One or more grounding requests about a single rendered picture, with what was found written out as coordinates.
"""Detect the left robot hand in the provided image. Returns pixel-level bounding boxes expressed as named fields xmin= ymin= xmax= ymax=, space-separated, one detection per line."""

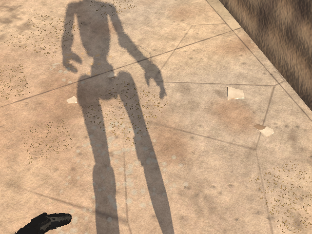
xmin=15 ymin=213 xmax=72 ymax=234

